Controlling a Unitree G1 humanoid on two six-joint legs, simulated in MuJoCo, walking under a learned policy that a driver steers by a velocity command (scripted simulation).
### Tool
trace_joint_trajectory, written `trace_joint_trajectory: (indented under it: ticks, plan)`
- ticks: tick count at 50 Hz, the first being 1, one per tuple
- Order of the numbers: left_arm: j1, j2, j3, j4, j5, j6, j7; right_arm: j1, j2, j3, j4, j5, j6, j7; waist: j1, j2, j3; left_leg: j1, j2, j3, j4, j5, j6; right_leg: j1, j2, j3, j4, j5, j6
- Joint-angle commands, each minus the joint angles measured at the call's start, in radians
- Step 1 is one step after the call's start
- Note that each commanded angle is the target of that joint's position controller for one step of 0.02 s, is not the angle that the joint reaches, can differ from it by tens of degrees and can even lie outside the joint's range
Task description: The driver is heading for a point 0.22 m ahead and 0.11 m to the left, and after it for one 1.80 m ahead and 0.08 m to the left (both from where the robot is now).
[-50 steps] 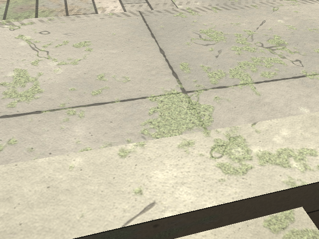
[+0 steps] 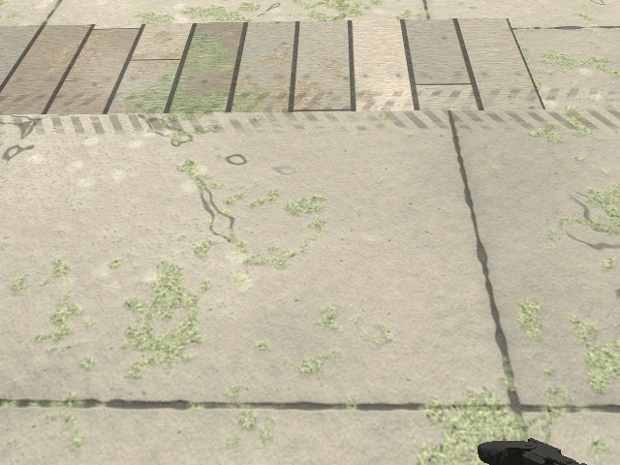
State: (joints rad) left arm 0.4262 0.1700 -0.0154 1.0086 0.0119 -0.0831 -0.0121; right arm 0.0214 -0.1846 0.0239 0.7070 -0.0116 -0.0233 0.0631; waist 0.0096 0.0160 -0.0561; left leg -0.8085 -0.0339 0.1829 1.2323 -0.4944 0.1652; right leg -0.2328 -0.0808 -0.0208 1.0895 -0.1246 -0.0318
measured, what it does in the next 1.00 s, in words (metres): climbs, turning left: right foot, then left foot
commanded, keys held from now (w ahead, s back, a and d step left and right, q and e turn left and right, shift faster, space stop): q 0.18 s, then no key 0.82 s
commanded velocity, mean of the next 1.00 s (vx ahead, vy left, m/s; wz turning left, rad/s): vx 0.12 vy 0.00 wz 0.24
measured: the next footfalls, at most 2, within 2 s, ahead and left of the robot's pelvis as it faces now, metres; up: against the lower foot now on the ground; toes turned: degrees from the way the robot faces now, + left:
right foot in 0.50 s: +0.41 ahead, -0.04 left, +0.00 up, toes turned +16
left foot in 0.86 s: +0.28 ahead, +0.17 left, +0.00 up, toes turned +13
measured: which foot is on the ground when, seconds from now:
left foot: down 0.00-0.52, up 0.54-0.84, down 0.86-1.00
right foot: up 0.00-0.48, down 0.50-1.00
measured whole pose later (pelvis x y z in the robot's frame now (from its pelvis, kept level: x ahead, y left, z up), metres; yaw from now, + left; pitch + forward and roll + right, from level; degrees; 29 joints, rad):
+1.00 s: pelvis +0.28 +0.02 +0.10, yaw +16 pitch +1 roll -1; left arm 0.23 0.18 0.02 0.74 0.01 -0.02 0.02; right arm 0.27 -0.19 -0.04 0.77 -0.02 -0.01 -0.04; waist 0.01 -0.02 -0.02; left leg -0.30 0.04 -0.06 0.62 -0.33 -0.04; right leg -0.39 0.05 -0.02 0.56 -0.19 -0.05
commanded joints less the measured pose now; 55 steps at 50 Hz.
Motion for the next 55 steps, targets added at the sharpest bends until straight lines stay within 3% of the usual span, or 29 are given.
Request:
trace_joint_trajectory:
  ticks: [1,2,3,5,7,8,10,13,16,18,22,24,25,26,27,28,29,30,31,33,35,37,40,43,44,45,46,48,55]
  plan:
    - [-0.216,0.064,0.033,-0.247,-0.008,-0.065,-0.033,0.265,-0.049,-0.034,0.077,-0.021,-0.011,-0.015,-0.051,0.012,-0.061,0.538,0.245,-0.947,-0.906,-0.012,0.093,-0.63,0.1,0.168,0.832,-0.022,-0.072]
    - [-0.251,0.051,0.026,-0.298,0.009,-0.059,-0.018,0.215,0.008,-0.02,0.097,-0.02,-0.027,-0.004,0.002,-0.043,0.016,0.422,0.214,-0.801,-0.835,0.204,0.049,-0.66,0.079,0.147,0.935,-0.036,-0.102]
    - [-0.205,0.031,0.016,-0.314,0.015,-0.051,-0.016,0.195,0.024,-0.017,0.119,-0.019,-0.04,0.002,0.055,-0.063,0.011,0.392,0.165,-0.652,-0.788,0.351,0.002,-0.655,0.057,0.153,0.938,-0.047,-0.125]
    - [-0.124,-0.009,-0.01,-0.315,0.002,-0.038,-0.01,0.165,-0.001,-0.029,0.117,-0.008,-0.046,0.006,0.12,-0.051,0.043,0.367,0.108,-0.464,-0.773,0.496,-0.051,-0.702,0.038,0.142,0.869,-0.027,-0.122]
    - [-0.16,0.04,-0.005,-0.331,-0.004,-0.027,0.011,0.141,-0.036,-0.039,0.075,0.0,-0.05,-0.005,0.132,-0.072,0.059,0.308,0.045,-0.349,-0.821,0.614,-0.087,-0.665,0.018,0.084,0.56,0.015,-0.086]
    - [-0.218,0.07,0.005,-0.351,0.008,-0.022,0.027,0.155,-0.058,-0.043,0.057,0.003,-0.05,-0.011,0.109,-0.051,0.031,0.302,0.009,-0.303,-0.85,0.727,-0.119,-0.609,0.033,0.031,0.416,0.053,-0.068]
    - [-0.327,0.066,0.006,-0.404,0.03,-0.018,0.056,0.244,-0.106,-0.057,0.057,0.006,-0.051,-0.041,0.053,0.043,-0.036,0.357,-0.006,-0.289,-0.871,0.934,-0.129,-0.557,0.073,-0.042,0.227,0.149,-0.03]
    - [-0.447,0.045,0.005,-0.436,0.014,-0.013,0.065,0.352,-0.135,-0.069,0.054,0.013,-0.029,-0.092,-0.024,0.094,-0.1,0.566,0.047,-0.321,-0.857,1.003,-0.156,-0.57,0.088,-0.034,-0.066,0.241,0.009]
    - [-0.536,0.054,0.012,-0.456,-0.013,0.01,0.035,0.404,-0.127,-0.07,0.039,0.019,-0.015,-0.119,-0.07,0.107,-0.089,0.764,0.153,-0.436,-0.863,0.94,-0.137,-0.637,0.067,0.009,-0.268,0.165,0.033]
    - [-0.545,0.077,0.022,-0.451,-0.009,0.006,0.014,0.412,-0.123,-0.072,0.037,0.015,-0.013,-0.123,-0.084,0.1,-0.083,0.859,0.192,-0.464,-0.835,0.98,-0.111,-0.632,0.054,0.03,-0.333,0.113,0.029]
    - [-0.483,0.105,0.043,-0.424,-0.01,-0.022,-0.008,0.393,-0.126,-0.072,0.029,0.016,-0.003,-0.118,-0.066,0.085,-0.058,0.847,0.165,-0.463,-0.725,1.152,-0.081,-0.395,0.107,-0.007,-0.507,0.038,-0.008]
    - [-0.356,0.123,0.057,-0.378,-0.003,-0.035,-0.003,0.327,-0.156,-0.078,0.007,0.023,-0.015,-0.107,0.004,0.089,-0.065,0.802,0.114,-0.452,-0.608,1.205,-0.102,-0.183,0.114,-0.01,-0.708,0.212,-0.046]
    - [-0.258,0.15,0.067,-0.355,0.015,-0.042,0.013,0.271,-0.156,-0.077,-0.022,0.009,-0.033,-0.097,0.043,0.108,-0.124,0.664,0.08,-0.46,-0.507,1.105,-0.121,0.047,0.046,0.061,-0.669,0.389,-0.1]
    - [-0.146,0.197,0.073,-0.35,0.04,-0.04,0.03,0.253,-0.113,-0.063,-0.054,-0.016,-0.056,-0.089,0.079,-0.023,-0.223,0.46,-0.018,-0.404,-0.236,0.621,-0.15,0.307,-0.139,0.219,-0.563,0.896,-0.209]
    - [-0.149,0.146,0.056,-0.347,0.064,-0.024,0.041,0.437,-0.081,-0.055,-0.028,0.001,-0.061,-0.08,-0.019,-0.303,-0.346,0.265,-0.096,-0.383,-0.017,-0.161,-0.231,0.472,-0.374,0.502,-0.579,1.151,-0.412]
    - [-0.208,0.088,0.048,-0.374,0.031,-0.006,0.046,0.455,-0.166,-0.071,0.004,0.011,-0.047,-0.071,-0.019,-0.228,-0.322,0.279,-0.04,-0.396,0.061,-0.148,-0.227,0.349,-0.325,0.532,-0.649,0.895,-0.389]
    - [-0.284,0.061,0.042,-0.395,0.008,0.003,0.049,0.365,-0.184,-0.082,-0.005,0.02,-0.024,-0.071,-0.02,-0.133,-0.198,0.226,-0.011,-0.363,0.099,-0.103,-0.24,0.234,-0.264,0.44,-0.672,0.626,-0.325]
    - [-0.323,0.051,0.033,-0.405,-0.001,0.013,0.045,0.312,-0.158,-0.078,-0.013,0.012,-0.005,-0.077,-0.031,-0.044,-0.138,0.229,0.019,-0.333,0.078,-0.071,-0.24,0.106,-0.212,0.385,-0.717,0.405,-0.28]
    - [-0.353,0.061,0.032,-0.409,-0.001,0.019,0.039,0.296,-0.14,-0.08,-0.023,0.005,0.014,-0.083,-0.05,-0.021,-0.088,0.269,0.047,-0.326,0.025,-0.035,-0.242,-0.017,-0.179,0.349,-0.759,0.246,-0.253]
    - [-0.373,0.097,0.044,-0.396,0.01,0.035,0.031,0.311,-0.083,-0.068,-0.028,0.009,0.032,-0.093,-0.076,-0.087,-0.034,0.387,0.062,-0.264,-0.149,0.02,-0.242,-0.192,-0.078,0.227,-0.819,0.092,-0.206]
    - [-0.332,0.114,0.054,-0.384,0.015,0.045,0.031,0.295,-0.061,-0.06,-0.025,0.005,0.03,-0.108,-0.051,-0.119,-0.062,0.428,0.062,-0.231,-0.297,0.033,-0.239,-0.162,-0.052,0.187,-0.811,0.081,-0.207]
    - [-0.285,0.128,0.061,-0.378,0.012,0.053,0.034,0.277,-0.074,-0.063,-0.021,0.004,0.029,-0.117,-0.023,-0.119,-0.091,0.448,0.073,-0.237,-0.391,0.077,-0.233,-0.113,-0.076,0.225,-0.807,-0.045,-0.211]
    - [-0.284,0.129,0.06,-0.38,0.005,0.064,0.036,0.254,-0.092,-0.072,-0.016,0.009,0.028,-0.12,-0.019,-0.132,-0.048,0.491,0.077,-0.231,-0.534,0.17,-0.21,-0.136,-0.091,0.27,-0.811,-0.263,-0.19]
    - [-0.223,0.089,0.047,-0.351,-0.002,0.062,0.034,0.249,-0.097,-0.074,-0.011,-0.019,0.022,-0.113,-0.025,-0.103,-0.005,0.596,0.091,-0.248,-0.69,0.272,-0.156,-0.209,-0.054,0.259,-0.797,-0.427,-0.095]
    - [-0.215,0.088,0.048,-0.347,0.0,0.055,0.031,0.25,-0.117,-0.077,-0.02,-0.025,0.019,-0.112,-0.017,-0.074,0.006,0.613,0.123,-0.274,-0.7,0.261,-0.13,-0.237,-0.029,0.239,-0.768,-0.433,-0.065]
    - [-0.206,0.107,0.058,-0.348,-0.006,0.051,0.03,0.249,-0.152,-0.094,-0.002,-0.011,0.017,-0.11,0.002,0.029,0.032,0.542,0.101,-0.26,-0.693,0.154,-0.113,-0.218,0.026,0.159,-0.759,-0.386,-0.043]
    - [-0.236,0.12,0.064,-0.347,-0.001,0.049,0.034,0.259,-0.116,-0.09,0.007,-0.007,0.011,-0.106,-0.02,0.026,0.037,0.479,0.091,-0.262,-0.724,0.093,-0.116,-0.16,0.042,0.128,-0.712,-0.339,-0.032]
    - [-0.254,0.092,0.062,-0.349,-0.001,0.05,0.036,0.231,-0.091,-0.081,0.01,-0.009,-0.002,-0.106,-0.004,0.054,0.048,0.427,0.097,-0.277,-0.764,0.091,-0.127,-0.103,0.051,0.108,-0.657,-0.261,-0.038]
    - [-0.228,0.073,0.065,-0.328,0.0,0.049,0.032,0.248,-0.093,-0.082,0.009,0.001,-0.023,-0.111,0.002,0.021,0.038,0.432,0.095,-0.283,-0.76,0.164,-0.132,-0.04,0.065,0.087,-0.59,-0.103,-0.044]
